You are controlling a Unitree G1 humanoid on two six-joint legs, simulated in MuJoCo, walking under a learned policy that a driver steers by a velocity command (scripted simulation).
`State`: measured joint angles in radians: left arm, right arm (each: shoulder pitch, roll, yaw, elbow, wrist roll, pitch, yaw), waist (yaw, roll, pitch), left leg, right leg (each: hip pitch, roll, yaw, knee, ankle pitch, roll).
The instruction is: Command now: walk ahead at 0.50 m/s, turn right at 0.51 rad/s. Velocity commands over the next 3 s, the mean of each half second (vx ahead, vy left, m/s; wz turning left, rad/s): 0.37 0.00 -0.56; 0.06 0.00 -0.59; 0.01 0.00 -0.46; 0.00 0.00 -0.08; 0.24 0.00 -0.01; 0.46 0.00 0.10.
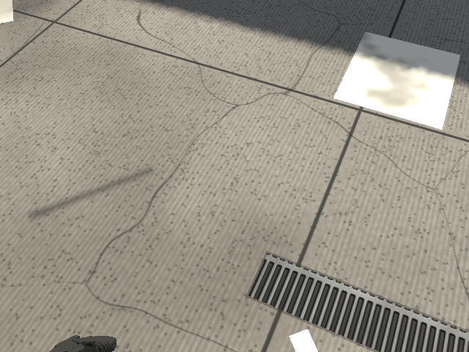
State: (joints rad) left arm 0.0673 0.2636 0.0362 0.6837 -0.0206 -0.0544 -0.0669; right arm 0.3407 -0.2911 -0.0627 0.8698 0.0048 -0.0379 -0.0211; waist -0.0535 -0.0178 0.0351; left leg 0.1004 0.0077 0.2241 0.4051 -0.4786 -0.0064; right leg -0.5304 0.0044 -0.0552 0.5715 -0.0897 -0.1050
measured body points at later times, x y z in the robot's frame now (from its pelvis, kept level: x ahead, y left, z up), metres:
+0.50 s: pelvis +0.27 +0.01 +0.00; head +0.31 +0.01 +0.45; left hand +0.43 +0.28 -0.10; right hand +0.40 -0.29 -0.07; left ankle +0.41 +0.09 -0.72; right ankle +0.13 -0.08 -0.68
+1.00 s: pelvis +0.29 -0.02 +0.02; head +0.30 -0.07 +0.47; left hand +0.58 +0.13 -0.05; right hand +0.26 -0.35 -0.10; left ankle +0.39 +0.10 -0.65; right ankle +0.26 -0.11 -0.72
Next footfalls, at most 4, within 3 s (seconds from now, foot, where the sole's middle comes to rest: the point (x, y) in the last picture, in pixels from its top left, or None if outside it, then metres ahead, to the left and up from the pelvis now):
0.44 left None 0.45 0.07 -0.75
0.88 right None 0.29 -0.13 -0.75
1.36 left None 0.44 0.04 -0.75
1.66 right None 0.22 -0.12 -0.75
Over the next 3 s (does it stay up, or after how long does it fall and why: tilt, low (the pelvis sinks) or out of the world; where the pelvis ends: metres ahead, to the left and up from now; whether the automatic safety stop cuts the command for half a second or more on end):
stays up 0.53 -0.32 0.03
